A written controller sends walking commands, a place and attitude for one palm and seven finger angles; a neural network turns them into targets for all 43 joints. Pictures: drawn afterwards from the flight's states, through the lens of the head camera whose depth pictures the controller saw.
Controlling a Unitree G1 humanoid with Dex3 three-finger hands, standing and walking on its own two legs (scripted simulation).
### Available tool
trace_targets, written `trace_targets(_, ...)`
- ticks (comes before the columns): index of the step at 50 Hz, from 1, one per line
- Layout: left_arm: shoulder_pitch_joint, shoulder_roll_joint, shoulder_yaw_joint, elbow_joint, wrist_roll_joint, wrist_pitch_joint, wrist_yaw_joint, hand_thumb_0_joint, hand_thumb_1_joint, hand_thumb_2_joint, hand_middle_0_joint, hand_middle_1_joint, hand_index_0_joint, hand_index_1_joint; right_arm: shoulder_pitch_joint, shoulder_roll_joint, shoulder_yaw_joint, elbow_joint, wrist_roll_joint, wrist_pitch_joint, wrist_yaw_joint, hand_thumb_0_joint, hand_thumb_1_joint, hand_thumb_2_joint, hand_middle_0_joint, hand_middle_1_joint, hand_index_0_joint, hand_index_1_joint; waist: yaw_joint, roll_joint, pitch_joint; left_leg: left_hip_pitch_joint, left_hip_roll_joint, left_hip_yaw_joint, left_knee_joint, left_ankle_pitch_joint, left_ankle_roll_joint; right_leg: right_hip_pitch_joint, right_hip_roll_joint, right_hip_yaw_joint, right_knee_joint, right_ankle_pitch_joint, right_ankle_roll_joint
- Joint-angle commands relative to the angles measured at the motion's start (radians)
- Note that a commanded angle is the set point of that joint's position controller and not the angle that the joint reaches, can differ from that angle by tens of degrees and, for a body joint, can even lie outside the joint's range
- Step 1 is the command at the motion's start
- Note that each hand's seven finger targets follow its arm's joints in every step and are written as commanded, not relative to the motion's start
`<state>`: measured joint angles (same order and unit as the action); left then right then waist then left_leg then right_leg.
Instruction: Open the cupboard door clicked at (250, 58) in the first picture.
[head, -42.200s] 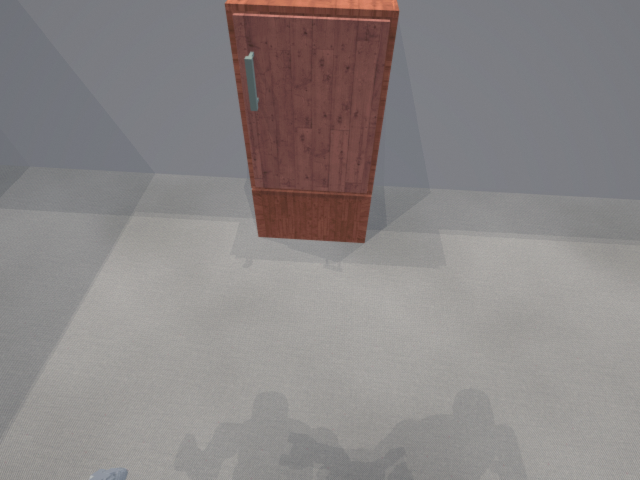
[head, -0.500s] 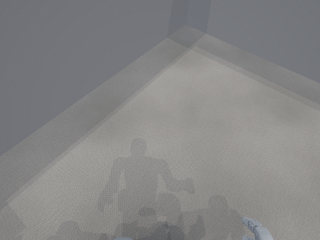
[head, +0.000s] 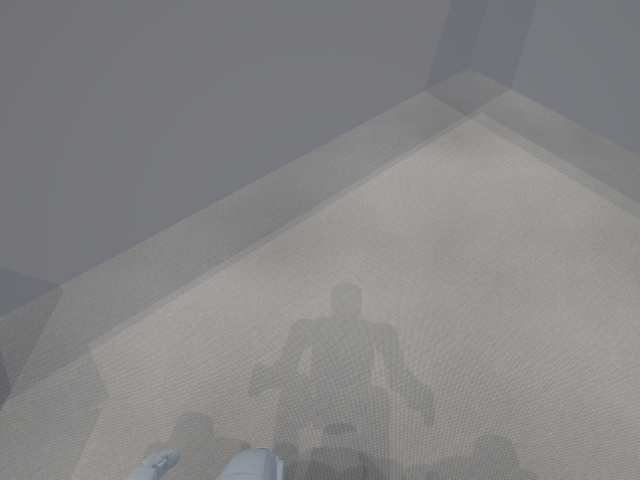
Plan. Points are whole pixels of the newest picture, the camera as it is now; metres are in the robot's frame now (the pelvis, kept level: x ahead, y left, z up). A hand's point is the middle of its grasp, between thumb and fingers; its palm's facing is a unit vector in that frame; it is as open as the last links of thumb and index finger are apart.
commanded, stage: turn to face it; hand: left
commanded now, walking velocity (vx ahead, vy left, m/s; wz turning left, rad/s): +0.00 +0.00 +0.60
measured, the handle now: out of the picture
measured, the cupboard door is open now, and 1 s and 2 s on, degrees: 44 44 44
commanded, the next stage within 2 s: none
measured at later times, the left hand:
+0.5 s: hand out of the picture +0.04 +0.22 -0.16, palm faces +0.32 -0.90 -0.30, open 7.4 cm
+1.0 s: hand out of the picture -0.03 +0.20 -0.17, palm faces +0.60 -0.76 -0.25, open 7.4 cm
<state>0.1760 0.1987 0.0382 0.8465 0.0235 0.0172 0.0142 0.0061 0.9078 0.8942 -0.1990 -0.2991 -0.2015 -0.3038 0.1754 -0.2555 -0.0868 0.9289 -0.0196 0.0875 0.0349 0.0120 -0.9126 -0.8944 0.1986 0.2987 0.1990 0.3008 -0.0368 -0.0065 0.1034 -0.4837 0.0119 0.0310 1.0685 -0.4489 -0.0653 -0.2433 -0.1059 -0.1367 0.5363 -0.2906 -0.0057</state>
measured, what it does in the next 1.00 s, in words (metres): steps on the spot, turning left: left foot, then right foot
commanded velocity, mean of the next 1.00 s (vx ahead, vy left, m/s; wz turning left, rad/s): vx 0.00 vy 0.00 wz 0.60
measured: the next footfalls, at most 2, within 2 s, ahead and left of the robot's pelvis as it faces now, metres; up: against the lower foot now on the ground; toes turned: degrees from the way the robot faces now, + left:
left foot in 0.18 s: +0.03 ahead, +0.14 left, +0.00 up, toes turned +11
right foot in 0.48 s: +0.09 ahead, -0.13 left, +0.00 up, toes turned +14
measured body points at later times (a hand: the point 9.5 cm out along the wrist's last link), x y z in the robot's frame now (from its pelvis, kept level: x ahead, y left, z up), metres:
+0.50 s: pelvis +0.01 -0.02 -0.02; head +0.06 -0.02 +0.43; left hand +0.02 +0.27 -0.14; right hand +0.17 -0.24 -0.16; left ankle -0.01 +0.13 -0.73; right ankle +0.05 -0.14 -0.74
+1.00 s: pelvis +0.02 -0.03 -0.01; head +0.05 +0.02 +0.44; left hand -0.06 +0.24 -0.15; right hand +0.25 -0.17 -0.14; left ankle -0.03 +0.09 -0.74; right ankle +0.10 -0.15 -0.69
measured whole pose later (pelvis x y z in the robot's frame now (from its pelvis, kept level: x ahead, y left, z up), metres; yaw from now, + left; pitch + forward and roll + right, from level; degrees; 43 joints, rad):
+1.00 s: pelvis +0.02 -0.03 -0.01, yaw +36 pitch +1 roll +0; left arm 0.16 0.26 0.08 0.87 0.01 0.06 0.00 0.01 0.91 0.89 -0.20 -0.30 -0.20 -0.30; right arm 0.14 -0.21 -0.04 0.89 -0.03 0.04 0.01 0.01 -0.91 -0.89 0.20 0.30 0.20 0.30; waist 0.00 -0.03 0.10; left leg -0.31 0.00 -0.05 0.56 -0.26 -0.01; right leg -0.47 -0.08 -0.03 0.97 -0.46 0.08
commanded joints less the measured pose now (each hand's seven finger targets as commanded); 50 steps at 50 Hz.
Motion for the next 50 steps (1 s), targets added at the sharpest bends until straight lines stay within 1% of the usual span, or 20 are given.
trace_targets(1,0.070,0.224,0.063,-0.046,0.008,-0.027,0.017,0.000,0.900,0.900,-0.200,-0.300,-0.200,-0.300,-0.096,-0.028,0.004,-0.109,0.011,-0.042,0.003,0.000,-0.900,-0.900,0.200,0.300,0.200,0.300,0.080,-0.181,-0.132,0.017,0.008,0.055,-0.233,-0.026,-0.005,0.183,-0.247,0.113,-0.143,0.486,-0.117)
trace_targets(6,0.064,0.236,0.073,-0.033,-0.004,-0.018,0.007,0.000,0.900,0.900,-0.200,-0.300,-0.200,-0.300,-0.014,-0.064,0.002,-0.097,0.010,-0.056,-0.003,0.000,-0.900,-0.900,0.200,0.300,0.200,0.300,0.034,-0.153,-0.171,0.235,-0.003,0.069,-0.571,0.173,0.026,0.116,-0.237,0.026,0.017,0.446,-0.039)
trace_targets(7,0.056,0.211,0.071,-0.046,-0.012,-0.011,0.003,0.000,0.900,0.900,-0.200,-0.300,-0.200,-0.300,0.046,-0.122,-0.013,-0.085,0.005,-0.063,-0.005,0.000,-0.900,-0.900,0.200,0.300,0.200,0.300,-0.003,-0.017,-0.205,0.394,0.077,-0.028,-0.654,0.344,0.063,-0.023,-0.199,-0.020,0.150,0.297,0.014)
trace_targets(8,0.036,0.138,0.054,-0.088,-0.016,-0.004,-0.005,0.000,0.900,0.900,-0.200,-0.300,-0.200,-0.300,0.108,-0.243,-0.044,-0.082,-0.007,-0.067,-0.013,0.000,-0.900,-0.900,0.200,0.300,0.200,0.300,-0.040,0.285,-0.211,0.508,0.353,-0.413,-0.694,0.657,0.212,-0.307,-0.045,-0.061,0.376,-0.236,0.098)
trace_targets(9,-0.047,0.136,0.042,-0.127,-0.006,0.003,-0.001,0.000,0.900,0.900,-0.200,-0.300,-0.200,-0.300,0.174,-0.288,-0.051,-0.063,-0.008,-0.060,-0.023,0.000,-0.900,-0.900,0.200,0.300,0.200,0.300,-0.077,0.253,-0.196,0.452,0.450,-0.481,-0.712,0.662,0.318,-0.368,-0.015,0.053,0.529,-0.388,0.086)
trace_targets(14,-0.022,0.133,0.052,-0.059,-0.007,0.014,-0.009,0.000,0.900,0.900,-0.200,-0.300,-0.200,-0.300,-0.003,-0.183,-0.017,-0.100,-0.008,-0.074,-0.050,0.000,-0.900,-0.900,0.200,0.300,0.200,0.300,0.018,0.189,-0.142,0.310,0.225,-0.273,-0.704,0.546,0.218,-0.312,0.010,0.130,0.541,-0.153,0.087)
trace_targets(21,0.075,0.128,0.049,-0.045,-0.013,0.001,-0.007,0.000,0.900,0.900,-0.200,-0.300,-0.200,-0.300,-0.064,-0.196,-0.033,-0.119,-0.005,-0.054,-0.041,0.000,-0.900,-0.900,0.200,0.300,0.200,0.300,0.054,0.176,-0.157,0.157,0.161,-0.308,-0.634,0.420,0.182,0.023,0.101,0.068,0.072,-0.037,0.070)
trace_targets(22,0.118,0.152,0.058,-0.038,-0.011,-0.005,-0.003,0.000,0.900,0.900,-0.200,-0.300,-0.200,-0.300,-0.084,-0.178,-0.032,-0.129,0.000,-0.052,-0.038,0.000,-0.900,-0.900,0.200,0.300,0.200,0.300,0.080,0.137,-0.156,0.078,0.122,-0.292,-0.582,0.339,0.149,0.128,0.078,0.085,-0.058,0.032,0.063)
trace_targets(24,0.146,0.298,0.083,-0.046,0.013,-0.019,0.010,0.000,0.900,0.900,-0.200,-0.300,-0.200,-0.300,-0.098,-0.079,-0.017,-0.175,0.010,-0.055,-0.024,0.000,-0.900,-0.900,0.200,0.300,0.200,0.300,0.111,-0.320,-0.142,-0.154,-0.093,-0.045,-0.144,-0.139,0.023,0.202,-0.355,0.524,-0.312,0.026,-0.107)
trace_targets(25,0.121,0.279,0.079,-0.058,0.007,-0.022,0.016,0.000,0.900,0.900,-0.200,-0.300,-0.200,-0.300,-0.097,-0.126,-0.028,-0.170,0.004,-0.046,-0.021,0.000,-0.900,-0.900,0.200,0.300,0.200,0.300,0.097,-0.269,-0.140,-0.111,-0.026,-0.100,0.049,-0.147,0.034,0.093,-0.394,0.509,-0.304,0.020,-0.162)
trace_targets(27,0.016,0.207,0.060,-0.076,0.004,-0.020,0.018,0.000,0.900,0.900,-0.200,-0.300,-0.200,-0.300,-0.095,-0.100,-0.025,-0.133,0.001,-0.037,-0.012,0.000,-0.900,-0.900,0.200,0.300,0.200,0.300,0.045,-0.228,-0.084,-0.113,0.013,-0.084,0.172,-0.036,0.023,0.042,-0.271,0.325,-0.243,0.156,-0.144)
trace_targets(29,0.004,0.187,0.050,-0.080,0.005,-0.025,0.015,0.000,0.900,0.900,-0.200,-0.300,-0.200,-0.300,-0.093,-0.064,-0.011,-0.123,0.005,-0.034,-0.001,0.000,-0.900,-0.900,0.200,0.300,0.200,0.300,0.033,-0.210,-0.090,-0.064,0.014,-0.030,0.064,-0.006,0.005,0.059,-0.213,0.172,-0.201,0.339,-0.113)
trace_targets(34,0.109,0.239,0.068,-0.033,0.009,-0.026,0.015,0.000,0.900,0.900,-0.200,-0.300,-0.200,-0.300,-0.143,-0.027,0.011,-0.131,0.013,-0.048,0.003,0.000,-0.900,-0.900,0.200,0.300,0.200,0.300,0.088,-0.198,-0.145,0.043,-0.014,0.064,-0.314,-0.011,0.008,0.216,-0.242,0.102,-0.093,0.601,-0.107)
trace_targets(37,0.098,0.243,0.076,-0.026,-0.002,-0.021,0.008,0.000,0.900,0.900,-0.200,-0.300,-0.200,-0.300,-0.070,-0.057,0.007,-0.116,0.009,-0.058,-0.002,0.000,-0.900,-0.900,0.200,0.300,0.200,0.300,0.047,-0.178,-0.168,0.211,-0.026,0.074,-0.556,0.165,0.030,0.156,-0.225,0.036,0.025,0.557,-0.042)
trace_targets(38,0.082,0.230,0.074,-0.037,-0.011,-0.018,0.004,0.000,0.900,0.900,-0.200,-0.300,-0.200,-0.300,-0.006,-0.104,-0.005,-0.102,0.005,-0.064,-0.004,0.000,-0.900,-0.900,0.200,0.300,0.200,0.300,0.005,-0.088,-0.203,0.367,0.017,0.023,-0.646,0.322,0.054,0.046,-0.208,-0.003,0.146,0.456,0.003)
trace_targets(39,0.077,0.165,0.064,-0.072,-0.016,-0.012,-0.004,0.000,0.900,0.900,-0.200,-0.300,-0.200,-0.300,0.062,-0.221,-0.036,-0.096,-0.006,-0.072,-0.010,0.000,-0.900,-0.900,0.200,0.300,0.200,0.300,-0.030,0.206,-0.255,0.543,0.277,-0.323,-0.668,0.629,0.178,-0.226,-0.077,-0.053,0.368,-0.015,0.080)
trace_targets(40,-0.009,0.134,0.037,-0.116,-0.008,-0.006,-0.001,0.000,0.900,0.900,-0.200,-0.300,-0.200,-0.300,0.141,-0.275,-0.046,-0.078,-0.002,-0.064,-0.018,0.000,-0.900,-0.900,0.200,0.300,0.200,0.300,-0.068,0.267,-0.233,0.536,0.423,-0.463,-0.676,0.877,0.300,-0.357,-0.017,0.033,0.526,-0.382,0.091)
trace_targets(41,-0.052,0.151,0.044,-0.123,-0.004,0.002,0.007,0.000,0.900,0.900,-0.200,-0.300,-0.200,-0.300,0.152,-0.256,-0.040,-0.068,-0.005,-0.068,-0.031,0.000,-0.900,-0.900,0.200,0.300,0.200,0.300,-0.072,0.175,-0.226,0.497,0.393,-0.439,-0.669,0.790,0.319,-0.380,-0.014,0.104,0.593,-0.346,0.084)
trace_targets(45,-0.013,0.138,0.051,-0.061,-0.007,0.015,-0.004,0.000,0.900,0.900,-0.200,-0.300,-0.200,-0.300,-0.023,-0.185,-0.018,-0.110,-0.008,-0.072,-0.051,0.000,-0.900,-0.900,0.200,0.300,0.200,0.300,0.018,0.193,-0.148,0.308,0.232,-0.279,-0.694,0.589,0.229,-0.301,-0.001,0.141,0.562,-0.167,0.088)
trace_targets(50,-0.006,0.123,0.048,-0.064,-0.010,0.013,-0.009,0.000,0.900,0.900,-0.200,-0.300,-0.200,-0.300,-0.039,-0.191,-0.024,-0.108,-0.010,-0.063,-0.043,0.000,-0.900,-0.900,0.200,0.300,0.200,0.300,0.023,0.181,-0.133,0.217,0.184,-0.300,-0.706,0.412,0.206,-0.144,0.065,0.097,0.298,-0.143,0.079)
